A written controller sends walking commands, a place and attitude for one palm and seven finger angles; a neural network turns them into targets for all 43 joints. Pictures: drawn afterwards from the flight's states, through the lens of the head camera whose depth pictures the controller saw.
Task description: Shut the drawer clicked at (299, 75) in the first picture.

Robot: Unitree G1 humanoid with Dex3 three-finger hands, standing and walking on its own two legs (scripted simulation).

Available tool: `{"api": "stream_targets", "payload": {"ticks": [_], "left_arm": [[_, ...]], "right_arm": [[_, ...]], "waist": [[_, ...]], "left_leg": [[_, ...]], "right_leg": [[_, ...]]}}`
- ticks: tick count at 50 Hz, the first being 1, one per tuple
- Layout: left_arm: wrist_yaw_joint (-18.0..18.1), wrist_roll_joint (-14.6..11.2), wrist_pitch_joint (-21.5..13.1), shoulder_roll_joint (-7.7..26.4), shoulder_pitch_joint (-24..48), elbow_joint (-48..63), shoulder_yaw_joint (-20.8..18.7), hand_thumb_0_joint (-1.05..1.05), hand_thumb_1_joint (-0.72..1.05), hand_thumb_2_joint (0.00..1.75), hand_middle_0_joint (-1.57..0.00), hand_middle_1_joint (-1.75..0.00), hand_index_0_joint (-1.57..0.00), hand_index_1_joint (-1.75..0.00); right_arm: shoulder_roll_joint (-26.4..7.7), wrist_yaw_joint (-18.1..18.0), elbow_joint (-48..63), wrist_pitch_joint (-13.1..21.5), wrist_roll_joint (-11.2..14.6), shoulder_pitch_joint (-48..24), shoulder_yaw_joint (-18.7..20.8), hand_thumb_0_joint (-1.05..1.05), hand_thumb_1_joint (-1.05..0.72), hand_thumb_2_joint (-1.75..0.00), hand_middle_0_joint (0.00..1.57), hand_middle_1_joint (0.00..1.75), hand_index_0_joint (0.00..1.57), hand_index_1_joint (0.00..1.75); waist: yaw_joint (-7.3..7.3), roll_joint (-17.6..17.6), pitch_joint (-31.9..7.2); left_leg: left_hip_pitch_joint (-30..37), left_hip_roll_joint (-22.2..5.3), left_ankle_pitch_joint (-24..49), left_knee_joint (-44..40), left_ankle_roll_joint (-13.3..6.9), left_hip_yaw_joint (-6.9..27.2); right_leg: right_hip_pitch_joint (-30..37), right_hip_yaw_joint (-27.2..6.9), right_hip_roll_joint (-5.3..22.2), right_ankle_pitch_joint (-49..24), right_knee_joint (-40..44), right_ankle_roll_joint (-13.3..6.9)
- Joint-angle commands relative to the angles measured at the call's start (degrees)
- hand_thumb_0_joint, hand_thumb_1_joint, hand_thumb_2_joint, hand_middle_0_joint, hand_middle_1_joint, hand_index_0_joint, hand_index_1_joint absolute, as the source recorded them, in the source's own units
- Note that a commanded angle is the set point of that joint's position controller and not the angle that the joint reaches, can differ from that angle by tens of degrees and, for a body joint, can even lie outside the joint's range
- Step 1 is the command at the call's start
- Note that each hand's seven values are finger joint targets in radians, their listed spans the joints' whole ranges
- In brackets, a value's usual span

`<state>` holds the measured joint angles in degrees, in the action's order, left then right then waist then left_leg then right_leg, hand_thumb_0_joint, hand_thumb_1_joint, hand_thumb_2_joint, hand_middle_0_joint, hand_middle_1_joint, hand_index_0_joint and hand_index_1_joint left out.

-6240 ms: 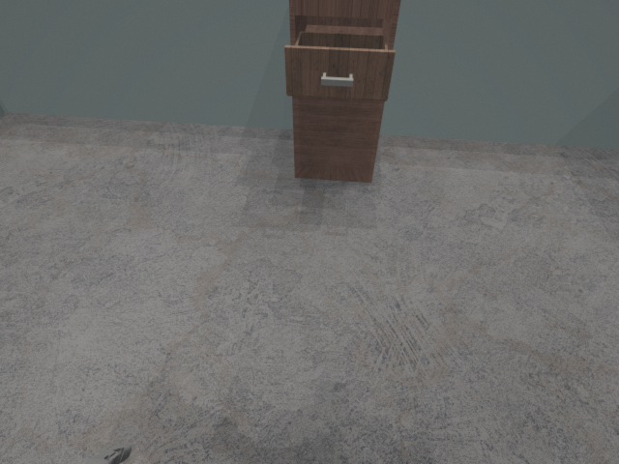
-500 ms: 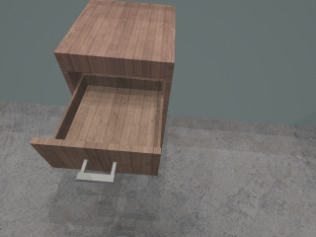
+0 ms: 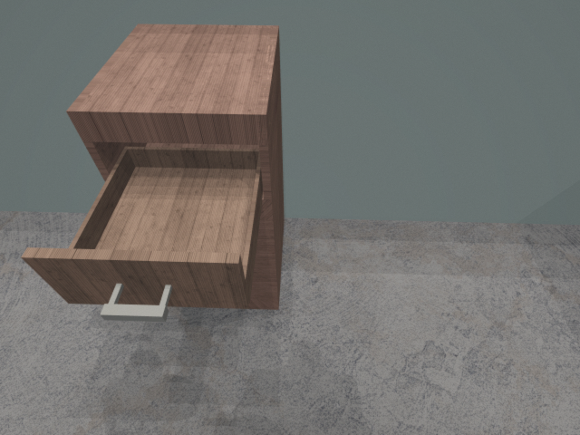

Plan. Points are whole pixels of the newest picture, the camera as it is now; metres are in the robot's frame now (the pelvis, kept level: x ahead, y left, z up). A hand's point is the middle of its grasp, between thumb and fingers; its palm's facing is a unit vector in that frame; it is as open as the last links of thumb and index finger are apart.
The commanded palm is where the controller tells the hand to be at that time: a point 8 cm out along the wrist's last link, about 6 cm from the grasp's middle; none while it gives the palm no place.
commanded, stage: come to a stop and stand still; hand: left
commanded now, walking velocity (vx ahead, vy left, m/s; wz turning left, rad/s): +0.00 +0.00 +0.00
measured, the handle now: (139, 301) +0.33 +0.28 -0.08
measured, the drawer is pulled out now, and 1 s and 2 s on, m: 0.30 0.30 0.30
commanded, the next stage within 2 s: look again from close up in 0.36 s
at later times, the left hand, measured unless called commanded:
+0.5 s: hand out of the picture -0.04 +0.16 -0.17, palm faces +0.04 -0.99 -0.15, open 7.3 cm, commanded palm none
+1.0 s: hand out of the picture +0.03 +0.26 -0.17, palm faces +0.01 -0.98 -0.20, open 7.3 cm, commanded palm none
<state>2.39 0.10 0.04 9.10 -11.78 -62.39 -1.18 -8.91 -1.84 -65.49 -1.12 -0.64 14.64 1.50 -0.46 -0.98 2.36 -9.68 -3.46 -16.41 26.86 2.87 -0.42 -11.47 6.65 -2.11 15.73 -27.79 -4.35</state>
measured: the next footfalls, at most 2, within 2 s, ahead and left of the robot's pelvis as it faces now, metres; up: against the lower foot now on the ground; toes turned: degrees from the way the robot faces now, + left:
none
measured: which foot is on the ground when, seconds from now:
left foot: down 0.00-1.00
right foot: down 0.00-1.00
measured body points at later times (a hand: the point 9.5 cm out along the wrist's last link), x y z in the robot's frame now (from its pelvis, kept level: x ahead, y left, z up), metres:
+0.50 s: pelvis -0.01 +0.01 +0.01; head +0.00 +0.01 +0.45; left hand -0.04 +0.22 -0.16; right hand -0.05 -0.20 -0.16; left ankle -0.02 +0.15 -0.74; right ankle +0.00 -0.06 -0.74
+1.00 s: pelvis +0.00 +0.08 +0.00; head -0.02 +0.09 +0.45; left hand +0.03 +0.31 -0.16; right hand +0.01 -0.15 -0.15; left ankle -0.02 +0.15 -0.74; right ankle +0.00 -0.06 -0.74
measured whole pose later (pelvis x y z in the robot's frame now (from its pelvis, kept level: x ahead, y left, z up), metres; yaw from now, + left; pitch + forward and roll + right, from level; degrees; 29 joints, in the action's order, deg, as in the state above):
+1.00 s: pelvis +0.00 +0.08 +0.00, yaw -2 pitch -3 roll -1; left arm 2.5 0.6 0.3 9.4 -15.9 -59.8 0.2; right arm -9.8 -1.7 -60.8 1.1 -1.1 16.2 -0.1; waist 0.1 -0.2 0.5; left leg -8.7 2.1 -17.2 28.1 -3.8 -4.4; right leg -10.6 2.5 3.4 14.4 -27.7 2.3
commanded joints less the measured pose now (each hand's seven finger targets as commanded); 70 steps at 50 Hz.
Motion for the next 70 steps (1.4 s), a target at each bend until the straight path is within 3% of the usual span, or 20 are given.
{"api": "stream_targets", "payload": {"ticks": [1,11,22,23,24,26,29,33,38,54,55,56,57,58,59,60,62,66,67,70], "left_arm": [[-0.04,-0.24,-0.73,6.65,-4.05,-0.08,-1.03,0.0,0.9,0.9,-0.2,-0.3,-0.2,-0.3],[-0.2,0.15,-0.14,5.44,-5.41,-1.21,-0.88,0.0,0.9,0.9,-0.2,-0.3,-0.2,-0.3],[-0.32,0.0,-0.9,3.2,-8.96,-2.3,-0.56,0.0,0.9,0.9,-0.2,-0.3,-0.2,-0.3],[-0.01,1.04,-1.42,14.41,-7.52,3.58,0.11,0.0,0.9,0.9,-0.2,-0.3,-0.2,-0.3],[0.22,0.57,-1.9,9.27,-8.41,2.97,-0.93,0.0,0.9,0.9,-0.2,-0.3,-0.2,-0.3],[0.21,0.95,-2.16,8.38,-8.82,3.32,-0.79,0.0,0.9,0.9,-0.2,-0.3,-0.2,-0.3],[0.47,1.0,-1.78,6.35,-7.86,3.97,-0.66,0.0,0.9,0.9,-0.2,-0.3,-0.2,-0.3],[0.44,0.72,-1.53,4.62,-8.64,4.12,0.01,0.0,0.9,0.9,-0.2,-0.3,-0.2,-0.3],[0.47,0.67,-0.89,4.7,-9.9,3.75,0.4,0.0,0.9,0.9,-0.2,-0.3,-0.2,-0.3],[0.19,0.8,-0.15,4.58,-8.63,3.06,0.58,0.0,0.9,0.9,-0.2,-0.3,-0.2,-0.3],[2.24,1.3,-0.95,6.19,-9.94,1.39,1.29,0.0,0.9,0.9,-0.2,-0.3,-0.2,-0.3],[2.27,-9.14,-13.14,20.95,33.88,92.81,-10.86,0.0,0.9,0.9,-0.22,-0.32,-0.22,-0.32],[3.37,-4.99,-9.71,14.72,4.74,77.31,-5.6,0.0,0.9,0.9,-0.24,-0.34,-0.24,-0.34],[6.34,-6.5,-6.91,9.41,2.08,71.9,-2.53,0.0,0.9,0.9,-0.26,-0.37,-0.26,-0.37],[5.64,-6.93,-1.61,-4.54,-14.42,59.77,5.69,0.0,0.9,0.9,-0.28,-0.39,-0.28,-0.39],[4.73,-9.5,-3.45,-1.24,-5.66,69.5,3.44,0.0,0.9,0.9,-0.3,-0.41,-0.3,-0.41],[2.48,-8.46,-9.64,2.77,-6.15,66.71,-0.72,0.0,0.9,0.9,-0.34,-0.45,-0.34,-0.45],[-7.32,-12.11,-24.43,-0.09,-23.84,51.52,-5.47,0.0,0.9,0.9,-0.42,-0.54,-0.42,-0.54],[-10.94,-13.11,-28.81,0.06,-25.36,52.73,-5.89,0.0,0.9,0.9,-0.44,-0.56,-0.44,-0.56],[-19.42,-14.35,-34.69,6.4,-28.81,52.95,-11.75,0.0,0.9,0.9,-0.5,-0.62,-0.5,-0.62]], "right_arm": [[-3.69,-0.91,0.64,1.14,0.04,2.53,-0.45,0.0,-0.9,-0.9,0.2,0.3,0.2,0.3],[-2.66,-0.56,-0.02,-0.03,-0.37,6.85,-0.52,0.0,-0.9,-0.9,0.2,0.3,0.2,0.3],[-1.6,-0.8,0.02,1.38,-0.2,8.68,-1.01,0.0,-0.9,-0.9,0.2,0.3,0.2,0.3],[-9.19,0.43,7.48,0.3,-0.92,3.42,0.5,0.0,-0.9,-0.9,0.2,0.3,0.2,0.3],[-6.28,-0.15,8.59,1.17,-1.04,4.45,0.74,0.0,-0.9,-0.9,0.2,0.3,0.2,0.3],[-4.07,-0.52,6.83,1.83,-0.89,8.0,0.69,0.0,-0.9,-0.9,0.2,0.3,0.2,0.3],[-2.95,-0.2,6.71,1.95,-0.77,9.05,0.29,0.0,-0.9,-0.9,0.2,0.3,0.2,0.3],[-4.0,-0.26,6.44,2.87,-0.51,8.6,-0.41,0.0,-0.9,-0.9,0.2,0.3,0.2,0.3],[-6.01,-0.63,6.51,3.03,-0.39,7.11,-0.63,0.0,-0.9,-0.9,0.2,0.3,0.2,0.3],[-7.9,-0.15,5.36,2.61,-0.15,4.4,-0.52,0.0,-0.9,-0.9,0.2,0.3,0.2,0.3],[-8.99,0.39,9.52,3.11,0.81,1.48,-1.14,0.0,-0.9,-0.9,0.2,0.3,0.2,0.3],[-16.35,-1.25,29.32,11.92,3.25,1.7,1.09,0.0,-0.9,-0.9,0.2,0.3,0.2,0.3],[-11.42,-2.93,25.91,17.62,2.44,-3.0,-1.64,0.0,-0.9,-0.9,0.2,0.3,0.2,0.3],[-11.75,-2.88,22.02,19.63,2.54,-2.4,-0.46,0.0,-0.9,-0.9,0.2,0.3,0.2,0.3],[-8.87,-1.84,20.9,19.57,3.1,-0.86,-0.94,0.0,-0.9,-0.9,0.2,0.3,0.2,0.3],[-11.5,-1.55,25.22,20.09,3.15,-1.86,-0.2,0.0,-0.9,-0.9,0.2,0.3,0.2,0.3],[-12.58,-1.6,28.26,21.47,2.11,-2.91,0.52,0.0,-0.9,-0.9,0.2,0.3,0.2,0.3],[-11.84,0.37,34.47,20.98,1.12,-5.9,2.32,0.0,-0.9,-0.9,0.2,0.3,0.2,0.3],[-11.91,0.99,36.51,21.04,1.07,-6.99,2.96,0.0,-0.9,-0.9,0.2,0.3,0.2,0.3],[-12.86,2.83,42.93,20.42,1.69,-10.0,4.01,0.0,-0.9,-0.9,0.2,0.3,0.2,0.3]], "waist": [[1.2,-2.46,-2.27],[0.45,3.96,5.97],[0.74,0.62,2.82],[-1.23,2.37,12.16],[0.2,-0.97,2.13],[-0.6,2.12,-6.47],[-1.09,7.63,-3.17],[0.12,-2.47,0.67],[1.16,-4.48,1.2],[0.65,-0.65,2.72],[1.48,5.39,5.71],[-5.23,-7.17,-26.17],[0.22,-12.97,-22.54],[-1.29,-13.18,-17.44],[-1.44,-7.47,-8.95],[-1.56,-6.72,-3.26],[-2.2,-1.08,-0.68],[1.72,23.36,-3.43],[2.66,24.25,-5.38],[4.72,6.89,-9.35]], "left_leg": [[0.47,-3.13,13.48,-4.68,-2.85,1.69],[-1.5,-0.98,1.84,-6.13,-2.88,0.16],[-1.66,-1.84,4.65,-8.21,-3.24,1.27],[-4.92,1.1,5.74,-2.17,-3.95,2.84],[-5.04,-0.37,0.11,1.77,-3.93,1.52],[-4.54,1.52,1.18,5.94,-3.94,0.34],[-5.44,0.8,2.03,5.84,-4.31,0.07],[-5.74,-2.9,13.42,-1.08,-5.19,3.88],[-5.36,-4.05,24.12,-2.6,-5.57,4.73],[-3.54,-3.75,8.67,-10.65,-5.61,5.87],[-8.11,-4.54,24.51,-0.8,-4.49,3.72],[11.96,0.77,27.0,-4.2,-0.51,6.05],[13.94,-2.51,30.41,-7.08,1.11,6.43],[7.52,-1.55,22.93,-9.32,2.86,5.98],[2.53,-1.33,12.62,-10.29,1.95,7.16],[-4.21,-0.12,3.47,-8.8,0.86,7.41],[-12.15,2.6,-4.44,-0.73,-1.27,5.79],[-29.03,4.46,-7.79,14.05,-2.85,2.08],[-32.02,4.9,-8.17,16.98,-2.74,0.92],[-34.39,6.73,-7.13,21.87,-2.53,-1.69]], "right_leg": [[4.95,-9.84,9.36,-17.86,8.82,4.27],[-2.57,-12.94,8.97,8.82,18.29,4.24],[0.33,-10.83,8.42,0.72,14.25,2.4],[-6.58,-11.28,6.92,-0.6,11.57,3.35],[-4.97,-13.76,10.99,9.29,10.77,2.48],[-0.47,-15.16,12.76,5.13,11.73,0.24],[-3.5,-13.35,12.52,4.96,11.47,-0.63],[-1.59,-7.25,7.64,-8.61,3.65,1.2],[1.59,-5.64,6.84,-11.78,1.03,2.38],[0.77,-6.13,7.19,-7.03,2.89,4.2],[-0.9,-7.45,9.04,-14.55,3.26,4.37],[0.24,-2.78,2.49,-15.66,-1.77,3.25],[-4.71,-3.18,2.55,-1.32,-8.43,2.42],[-9.05,-2.33,2.09,4.41,-11.19,2.92],[-13.93,-2.11,2.48,5.88,-11.38,3.31],[-12.63,-1.86,3.11,3.89,-9.95,3.22],[-14.47,-1.2,2.63,3.9,-3.84,2.72],[-23.76,-2.2,1.93,16.11,-10.82,2.83],[-24.4,-3.31,1.91,17.64,-12.81,2.82],[-22.68,-6.07,2.72,13.15,-17.58,1.58]]}}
